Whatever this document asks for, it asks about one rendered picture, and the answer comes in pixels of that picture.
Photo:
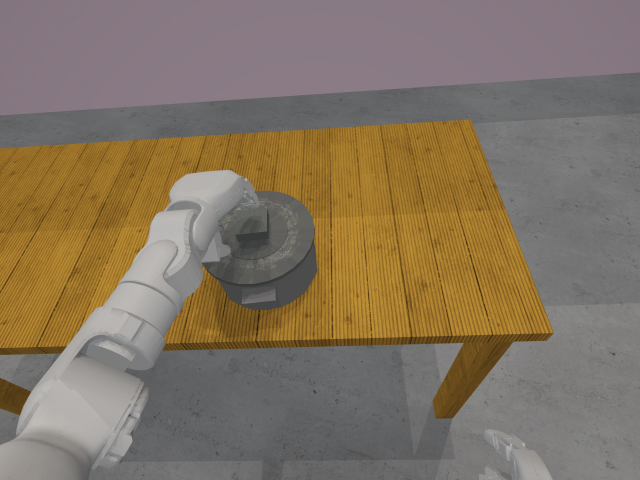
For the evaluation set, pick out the pot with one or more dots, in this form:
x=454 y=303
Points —
x=278 y=293

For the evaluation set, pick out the robot right hand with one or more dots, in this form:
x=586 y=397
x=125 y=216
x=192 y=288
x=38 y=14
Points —
x=525 y=464

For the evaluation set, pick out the robot left forearm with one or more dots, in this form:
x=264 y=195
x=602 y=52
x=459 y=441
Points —
x=129 y=330

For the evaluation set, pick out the robot left upper arm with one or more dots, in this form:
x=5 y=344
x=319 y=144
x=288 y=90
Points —
x=87 y=419

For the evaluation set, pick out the knob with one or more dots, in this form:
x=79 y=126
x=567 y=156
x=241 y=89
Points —
x=252 y=225

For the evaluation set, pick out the table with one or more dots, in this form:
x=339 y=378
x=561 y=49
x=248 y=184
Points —
x=413 y=244

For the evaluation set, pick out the lid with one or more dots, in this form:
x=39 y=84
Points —
x=260 y=262

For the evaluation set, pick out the robot left hand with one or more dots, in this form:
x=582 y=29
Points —
x=222 y=190

